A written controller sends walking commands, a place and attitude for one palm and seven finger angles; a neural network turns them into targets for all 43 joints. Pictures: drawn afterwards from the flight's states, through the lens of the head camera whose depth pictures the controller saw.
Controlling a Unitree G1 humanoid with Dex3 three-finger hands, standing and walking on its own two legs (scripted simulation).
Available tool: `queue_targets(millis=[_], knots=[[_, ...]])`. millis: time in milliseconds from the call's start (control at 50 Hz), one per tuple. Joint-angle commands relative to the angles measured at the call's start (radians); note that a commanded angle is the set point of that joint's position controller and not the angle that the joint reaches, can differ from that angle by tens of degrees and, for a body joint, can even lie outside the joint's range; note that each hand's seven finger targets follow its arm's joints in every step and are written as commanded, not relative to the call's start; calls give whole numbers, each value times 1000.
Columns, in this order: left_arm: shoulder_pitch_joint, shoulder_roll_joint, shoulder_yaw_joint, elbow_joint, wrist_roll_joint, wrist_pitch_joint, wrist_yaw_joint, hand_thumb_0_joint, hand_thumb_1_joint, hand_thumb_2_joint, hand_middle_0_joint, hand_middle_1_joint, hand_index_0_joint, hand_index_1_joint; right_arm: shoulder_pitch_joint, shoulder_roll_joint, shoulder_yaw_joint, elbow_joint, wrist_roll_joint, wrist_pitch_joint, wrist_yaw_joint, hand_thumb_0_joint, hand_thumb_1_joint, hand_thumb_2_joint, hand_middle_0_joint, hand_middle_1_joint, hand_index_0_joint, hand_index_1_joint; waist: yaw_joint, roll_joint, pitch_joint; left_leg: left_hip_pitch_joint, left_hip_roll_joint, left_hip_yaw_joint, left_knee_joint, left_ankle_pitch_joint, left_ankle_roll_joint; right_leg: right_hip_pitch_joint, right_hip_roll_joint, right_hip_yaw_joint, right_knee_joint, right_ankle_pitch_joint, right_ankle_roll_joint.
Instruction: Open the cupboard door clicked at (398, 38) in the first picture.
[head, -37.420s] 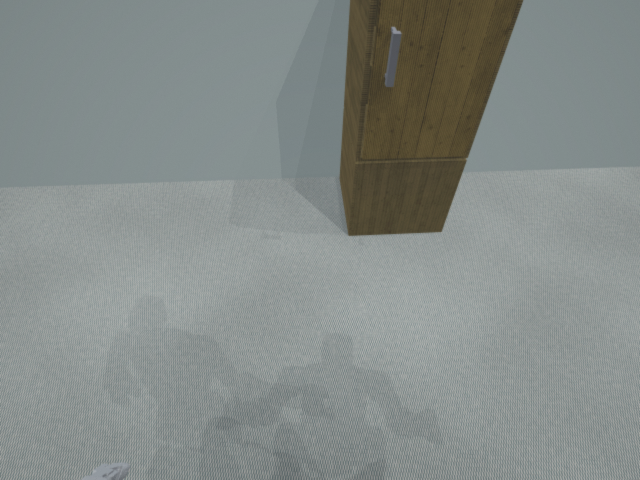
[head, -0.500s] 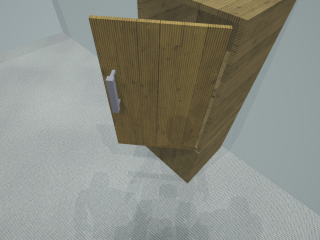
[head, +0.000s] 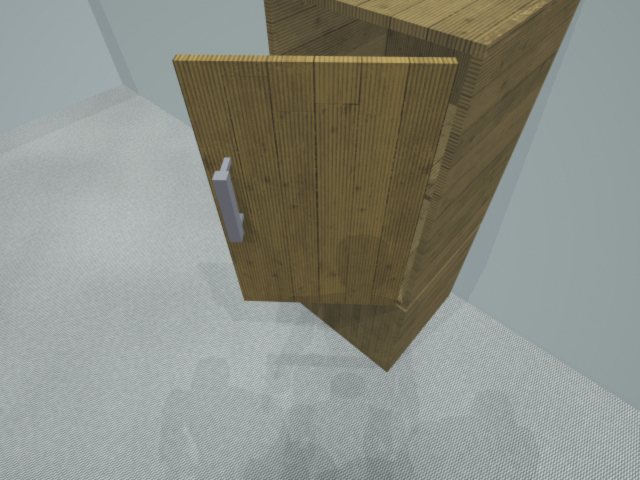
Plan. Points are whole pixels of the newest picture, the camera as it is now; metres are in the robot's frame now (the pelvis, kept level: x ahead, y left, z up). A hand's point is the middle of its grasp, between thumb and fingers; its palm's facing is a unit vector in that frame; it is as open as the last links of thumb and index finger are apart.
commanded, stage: come to a stop and stand still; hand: left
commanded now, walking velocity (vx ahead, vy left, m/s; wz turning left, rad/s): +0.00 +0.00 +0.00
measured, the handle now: (231, 200) +0.54 +0.18 +0.02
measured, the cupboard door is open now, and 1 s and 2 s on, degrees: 40 40 40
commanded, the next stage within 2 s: look again from close up in 0.60 s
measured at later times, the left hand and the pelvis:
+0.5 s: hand out of the picture +0.03 +0.18 -0.17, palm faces +0.01 -0.98 -0.20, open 7.4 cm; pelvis +0.02 +0.00 +0.00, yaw +0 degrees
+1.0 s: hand out of the picture +0.04 +0.18 -0.17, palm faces +0.01 -0.98 -0.22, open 7.4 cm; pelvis +0.02 -0.01 +0.00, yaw +0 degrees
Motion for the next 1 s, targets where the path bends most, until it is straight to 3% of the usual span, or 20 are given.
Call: queue_targets(millis=[0, 80, 260, 320, 380, 640, 760, 980], knots=[[53, 105, 18, -18, -5, -17, 4, 0, 900, 900, -200, -300, -200, -300, 27, -113, -26, -29, 1, -31, -14, 0, -900, -900, 200, 300, 200, 300, 16, -29, 12, -17, 93, -108, -113, 145, 25, 25, -69, 77, -80, 132, -38], [58, 108, 19, -5, -4, -19, 5, 0, 900, 900, -200, -300, -200, -300, 17, -113, -26, -13, 3, -35, -18, 0, -900, -900, 200, 300, 200, 300, 17, -26, -6, 15, 94, -102, -100, 221, 25, 39, -75, 77, -72, 211, -37], [51, 115, 20, 20, -1, -17, 5, 0, 900, 900, -200, -300, -200, -300, -22, -119, -30, 3, 4, -31, -24, 0, -900, -900, 200, 300, 200, 300, 15, -20, 15, 49, 100, -92, -102, 259, 23, 35, -83, 77, -88, 273, -35], [47, 124, 22, 21, -1, -17, 5, 0, 900, 900, -200, -300, -200, -300, -32, -132, -31, 3, 4, -31, -24, 0, -900, -900, 200, 300, 200, 300, 16, -8, -13, 61, 99, -93, -99, 273, 20, 53, -87, 81, -87, 289, -35], [41, 129, 23, 21, 0, -17, 4, 0, 900, 900, -200, -300, -200, -300, -47, -138, -32, 2, 3, -29, -25, 0, -900, -900, 200, 300, 200, 300, 16, -15, 6, 58, 100, -92, -103, 268, 19, 46, -86, 82, -93, 297, -35], [19, 156, 28, 13, -1, -17, 1, 0, 900, 900, -200, -300, -200, -300, -73, -159, -35, 3, 3, -29, -25, 0, -900, -900, 200, 300, 200, 300, 20, -23, -23, 76, 104, -93, -111, 287, 15, 73, -95, 80, -104, 331, -35], [16, 151, 29, 13, 0, -14, 0, 0, 900, 900, -200, -300, -200, -300, -77, -148, -34, 12, 4, -28, -26, 0, -900, -900, 200, 300, 200, 300, 25, -34, 14, 60, 104, -96, -127, 256, 18, 61, -90, 79, -120, 293, -35], [18, 160, 31, 15, -2, -18, -1, 0, 900, 900, -200, -300, -200, -300, -66, -154, -35, 20, 4, -29, -25, 0, -900, -900, 200, 300, 200, 300, 24, -37, -19, 68, 101, -94, -120, 271, 13, 83, -97, 81, -117, 331, -37]])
